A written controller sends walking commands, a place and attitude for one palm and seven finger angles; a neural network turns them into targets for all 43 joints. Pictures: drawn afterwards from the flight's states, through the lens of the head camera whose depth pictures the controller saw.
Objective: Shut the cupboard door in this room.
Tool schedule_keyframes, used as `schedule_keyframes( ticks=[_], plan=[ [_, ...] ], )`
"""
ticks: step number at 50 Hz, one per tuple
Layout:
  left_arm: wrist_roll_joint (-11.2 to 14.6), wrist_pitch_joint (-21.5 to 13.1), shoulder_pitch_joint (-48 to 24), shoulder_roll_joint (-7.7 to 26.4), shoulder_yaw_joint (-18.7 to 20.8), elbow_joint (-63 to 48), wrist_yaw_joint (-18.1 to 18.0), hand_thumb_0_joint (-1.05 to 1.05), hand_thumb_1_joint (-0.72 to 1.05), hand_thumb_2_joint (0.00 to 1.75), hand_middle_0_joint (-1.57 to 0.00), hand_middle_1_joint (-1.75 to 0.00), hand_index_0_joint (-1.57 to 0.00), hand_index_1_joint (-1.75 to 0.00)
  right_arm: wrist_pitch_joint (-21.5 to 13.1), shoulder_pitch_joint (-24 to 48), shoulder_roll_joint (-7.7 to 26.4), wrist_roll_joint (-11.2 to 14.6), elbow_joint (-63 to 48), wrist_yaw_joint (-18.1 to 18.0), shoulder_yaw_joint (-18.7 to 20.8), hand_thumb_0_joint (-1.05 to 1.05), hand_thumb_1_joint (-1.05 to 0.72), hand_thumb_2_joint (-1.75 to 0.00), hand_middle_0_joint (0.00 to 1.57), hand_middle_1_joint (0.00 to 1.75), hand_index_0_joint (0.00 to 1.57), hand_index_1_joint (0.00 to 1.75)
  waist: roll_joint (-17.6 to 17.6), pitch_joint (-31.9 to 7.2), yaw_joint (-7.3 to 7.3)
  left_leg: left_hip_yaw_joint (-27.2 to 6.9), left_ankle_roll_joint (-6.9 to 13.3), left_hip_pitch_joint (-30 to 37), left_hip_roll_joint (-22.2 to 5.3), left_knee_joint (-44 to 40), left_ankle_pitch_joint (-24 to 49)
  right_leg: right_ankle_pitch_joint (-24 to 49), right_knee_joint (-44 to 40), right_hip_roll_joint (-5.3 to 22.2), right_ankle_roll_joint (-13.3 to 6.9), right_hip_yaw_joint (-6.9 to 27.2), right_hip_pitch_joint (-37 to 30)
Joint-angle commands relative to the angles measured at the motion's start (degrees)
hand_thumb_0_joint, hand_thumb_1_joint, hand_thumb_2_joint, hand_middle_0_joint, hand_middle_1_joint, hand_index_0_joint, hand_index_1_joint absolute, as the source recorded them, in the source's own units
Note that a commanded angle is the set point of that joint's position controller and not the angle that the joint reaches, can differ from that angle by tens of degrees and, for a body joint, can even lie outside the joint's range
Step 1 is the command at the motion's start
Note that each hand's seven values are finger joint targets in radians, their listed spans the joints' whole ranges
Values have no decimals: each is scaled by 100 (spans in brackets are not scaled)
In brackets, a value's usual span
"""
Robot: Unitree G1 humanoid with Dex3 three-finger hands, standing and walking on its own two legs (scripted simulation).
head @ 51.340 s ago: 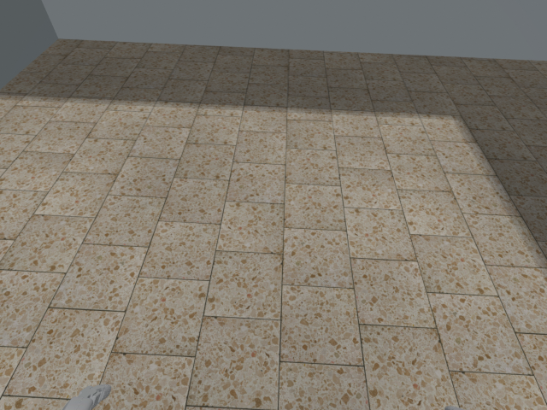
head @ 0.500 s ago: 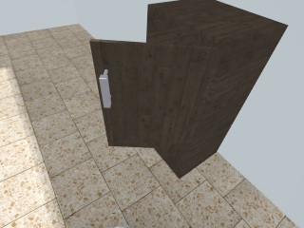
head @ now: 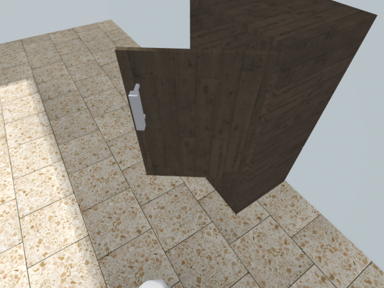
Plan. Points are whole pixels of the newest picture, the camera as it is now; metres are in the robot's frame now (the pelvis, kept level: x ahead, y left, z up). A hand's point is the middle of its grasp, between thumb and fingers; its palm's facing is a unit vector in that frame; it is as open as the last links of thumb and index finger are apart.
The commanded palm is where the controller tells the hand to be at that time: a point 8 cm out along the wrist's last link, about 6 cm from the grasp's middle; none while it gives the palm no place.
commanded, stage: shuffle to correct the standing spot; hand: left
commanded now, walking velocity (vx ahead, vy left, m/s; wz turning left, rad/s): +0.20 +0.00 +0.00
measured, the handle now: (139, 107) +0.61 +0.21 +0.01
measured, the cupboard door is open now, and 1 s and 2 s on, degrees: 54 54 54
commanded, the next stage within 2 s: come to a stop and stand still in 0.56 s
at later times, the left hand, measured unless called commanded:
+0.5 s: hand (122, 279) +0.17 +0.19 -0.18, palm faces +0.06 -0.97 -0.25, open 7.3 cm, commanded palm none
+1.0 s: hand (144, 268) +0.21 +0.14 -0.19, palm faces +0.10 -0.98 -0.18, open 7.3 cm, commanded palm none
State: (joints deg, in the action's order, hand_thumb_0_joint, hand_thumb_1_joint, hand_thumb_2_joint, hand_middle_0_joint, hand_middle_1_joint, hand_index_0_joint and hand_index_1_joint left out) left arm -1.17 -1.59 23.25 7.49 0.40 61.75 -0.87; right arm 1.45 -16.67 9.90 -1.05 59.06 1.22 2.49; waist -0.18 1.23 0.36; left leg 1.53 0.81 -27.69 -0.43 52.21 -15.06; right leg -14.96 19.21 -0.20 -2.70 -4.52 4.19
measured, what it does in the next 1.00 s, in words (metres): walks ahead: left foot, then right foot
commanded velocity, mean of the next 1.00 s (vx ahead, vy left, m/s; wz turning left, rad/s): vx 0.04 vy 0.00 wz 0.00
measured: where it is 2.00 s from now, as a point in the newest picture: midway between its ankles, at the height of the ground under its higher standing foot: outside the picture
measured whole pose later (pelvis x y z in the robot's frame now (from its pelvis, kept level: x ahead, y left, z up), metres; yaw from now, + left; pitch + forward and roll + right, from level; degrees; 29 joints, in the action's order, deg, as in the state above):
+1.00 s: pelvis +0.20 -0.03 -0.01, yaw +1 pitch +0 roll +2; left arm -0.6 1.7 14.1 8.7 1.6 60.0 -2.1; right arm 0.8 -7.2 7.2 -1.0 57.3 -2.2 0.9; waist -3.2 5.5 2.7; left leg 7.0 1.9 -16.8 -0.2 28.0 -11.4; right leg -27.6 40.8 2.0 -0.8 -4.1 15.4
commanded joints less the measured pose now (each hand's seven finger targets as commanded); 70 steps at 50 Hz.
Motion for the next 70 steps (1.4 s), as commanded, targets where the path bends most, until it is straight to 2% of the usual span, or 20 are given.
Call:
schedule_keyframes(
  ticks=[1, 6, 7, 8, 9, 10, 16, 22, 23, 25, 31, 39, 43, 45, 51, 55, 57, 58, 62, 70],
  plan=[
    [-73, -184, 374, 908, 229, -165, -30, 0, 90, 90, -20, -30, -20, -30, -202, 592, 312, 0, -535, -4, 71, 0, -90, -90, 20, 30, 20, 30, -643, 758, 172, 140, 14, -631, -220, -510, -376, -653, -1002, 1643, -838, 1410, 159],
    [-43, -119, 459, 863, 230, 18, 3, 0, 90, 90, -20, -30, -20, -30, -416, -154, 104, -20, -176, -98, -58, 0, -90, -90, 20, 30, 20, 30, -584, 140, -34, 588, 98, 1795, 118, -2775, 26, 505, 438, 1060, -481, 663, 741],
    [-17, -117, 472, 686, 180, 29, 22, 0, 90, 90, -20, -30, -20, -30, -480, -681, 375, -9, 28, -166, -7, 0, -90, -90, 20, 30, 20, 30, -103, -189, -243, 133, 231, 2856, -283, -3008, 173, 560, 1409, 824, -314, 383, 1298],
    [-1, -118, 413, 409, 129, -139, 66, 0, 90, 90, -20, -30, -20, -30, -511, -1197, 904, -31, 104, -222, 118, 0, -90, -90, 20, 30, 20, 30, 1286, -534, -404, -1612, 718, 3720, -1582, -3196, 518, -861, 2690, 309, -16, -129, 2527],
    [-22, -137, 39, 421, 116, -351, 57, 0, 90, 90, -20, -30, -20, -30, -446, -1611, 1138, -31, 151, -271, 142, 0, -90, -90, 20, 30, 20, 30, 1562, -424, -568, -2552, 1280, 3833, -2325, -3641, 1211, -1974, 3854, 87, 23, -116, 3324],
    [-55, -133, -310, 511, 157, -463, 52, 0, 90, 90, -20, -30, -20, -30, -393, -1565, 1090, -41, 163, -289, 139, 0, -90, -90, 20, 30, 20, 30, 970, -108, -588, -2396, 1529, 3527, -2449, -3608, 1485, -1881, 4474, 305, -61, 134, 3576],
    [-7, 19, -443, 264, 205, -353, 185, 0, 90, 90, -20, -30, -20, -30, -566, -343, 546, -63, -3, -304, -9, 0, -90, -90, 20, 30, 20, 30, 670, 361, 39, -498, 999, 1683, -1500, -3867, 2010, -519, 3661, 636, 130, 192, 2557],
    [-26, -25, -133, 466, 284, -308, 196, 0, 90, 90, -20, -30, -20, -30, -407, -105, 722, -85, -26, -222, 94, 0, -90, -90, 20, 30, 20, 30, 438, 241, 305, -182, 595, 825, -1115, -3154, -199, 319, 1451, 234, 190, -316, 676],
    [-46, -78, 221, 711, 333, -212, 163, 0, 90, 90, -20, -30, -20, -30, -396, -154, 571, -67, -19, -193, 73, 0, -90, -90, 20, 30, 20, 30, -139, 143, 481, 52, 407, 465, -762, -2410, -532, 217, 1055, 278, 156, -90, 42],
    [-22, -129, 933, 1673, 513, -155, 55, 0, 90, 90, -20, -30, -20, -30, -361, -216, 225, -1, -294, -133, -10, 0, -90, -90, 20, 30, 20, 30, -2514, -426, 733, 431, 115, -983, 86, 857, -2356, -1079, -720, 2430, -707, 3321, -839],
    [-24, -225, -598, 819, 306, -600, -37, 0, 90, 90, -20, -30, -20, -30, -244, -105, 154, -68, -69, -52, 7, 0, -90, -90, 20, 30, 20, 30, -581, 145, -73, 34, -75, -176, -554, 1137, -322, 443, -742, 1574, -677, 1126, 1139],
    [17, -112, -464, 907, 265, -359, -80, 0, 90, 90, -20, -30, -20, -30, -303, -58, -102, 36, 2, -203, -192, 0, -90, -90, 20, 30, 20, 30, -227, -382, 20, 343, -292, 1353, -111, -2338, 498, 3331, 315, 1284, -613, 591, 398],
    [37, 101, -176, 572, 191, -365, -158, 0, 90, 90, -20, -30, -20, -30, -257, 2, 630, 52, -166, -329, -13, 0, -90, -90, 20, 30, 20, 30, 660, -468, 101, -691, 492, 2326, -1567, -2695, 4666, 498, 1089, 589, 167, 101, 1099],
    [37, 203, -226, 583, 202, -326, -170, 0, 90, 90, -20, -30, -20, -30, -171, 319, 658, 29, -199, -383, -7, 0, -90, -90, 20, 30, 20, 30, 1356, -177, 131, -828, 794, 1902, -1643, -3061, 4790, -840, 1659, 419, 273, 41, 1083],
    [28, 314, -327, 607, 312, -431, -148, 0, 90, 90, -20, -30, -20, -30, -52, 613, 880, -45, -458, -395, 185, 0, -90, -90, 20, 30, 20, 30, 884, -701, 57, -811, 1163, 2344, -1735, -2875, 4755, -1456, 2711, 306, 257, 314, 1542],
    [-37, 223, -127, 584, 305, -475, -141, 0, 90, 90, -20, -30, -20, -30, -9, 820, 843, -2, -549, -326, 244, 0, -90, -90, 20, 30, 20, 30, 40, -855, 207, -378, 574, 1865, -1204, -2274, 2891, 466, 711, 393, 343, 291, 732],
    [-103, 173, -303, 1252, 387, -597, -164, 0, 90, 90, -20, -30, -20, -30, 57, 851, 351, 40, -694, -244, 189, 0, -90, -90, 20, 30, 20, 30, -1750, -353, 130, 343, -129, 521, -29, -1401, -614, 3070, 159, 1900, -247, 1886, 434],
    [-89, 153, -292, 1309, 381, -646, -142, 0, 90, 90, -20, -30, -20, -30, 97, 935, 350, 19, -716, -235, 200, 0, -90, -90, 20, 30, 20, 30, -1381, -323, 245, 121, -189, 507, 52, -644, -1542, 3711, 116, 2297, -756, 1869, 664],
    [-66, 134, -736, 1007, 312, -765, -171, 0, 90, 90, -20, -30, -20, -30, 144, 912, 273, 41, -449, -229, 154, 0, -90, -90, 20, 30, 20, 30, -1038, -139, 46, -127, -231, 160, 21, 515, -1196, 4021, 416, 1526, -806, 1108, 446],
    [0, 103, -612, 1183, 320, -630, -159, 0, 90, 90, -20, -30, -20, -30, -12, 594, 152, 70, -205, -257, -15, 0, -90, -90, 20, 30, 20, 30, -685, -396, 65, 123, -288, 1444, 15, -2381, -307, 3185, 523, 1299, -625, 1179, 168]
  ],
)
